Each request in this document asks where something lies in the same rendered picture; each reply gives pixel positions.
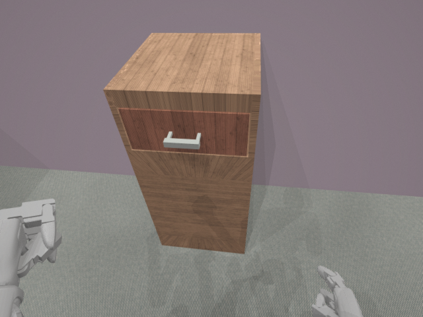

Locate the left robot forearm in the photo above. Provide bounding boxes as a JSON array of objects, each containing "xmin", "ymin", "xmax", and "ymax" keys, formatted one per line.
[{"xmin": 0, "ymin": 285, "xmax": 24, "ymax": 317}]

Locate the cabinet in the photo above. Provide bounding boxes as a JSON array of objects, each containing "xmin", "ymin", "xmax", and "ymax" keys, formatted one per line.
[{"xmin": 103, "ymin": 33, "xmax": 261, "ymax": 254}]

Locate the robot left hand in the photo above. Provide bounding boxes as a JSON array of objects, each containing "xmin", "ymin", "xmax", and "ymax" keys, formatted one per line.
[{"xmin": 0, "ymin": 199, "xmax": 61, "ymax": 287}]

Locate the handle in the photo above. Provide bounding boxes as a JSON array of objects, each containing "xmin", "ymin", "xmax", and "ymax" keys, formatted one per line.
[{"xmin": 163, "ymin": 131, "xmax": 201, "ymax": 149}]

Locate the drawer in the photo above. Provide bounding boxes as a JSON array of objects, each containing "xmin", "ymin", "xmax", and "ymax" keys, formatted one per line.
[{"xmin": 119, "ymin": 108, "xmax": 250, "ymax": 156}]

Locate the robot right hand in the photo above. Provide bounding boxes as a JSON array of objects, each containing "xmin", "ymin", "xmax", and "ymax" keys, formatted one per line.
[{"xmin": 312, "ymin": 265, "xmax": 363, "ymax": 317}]

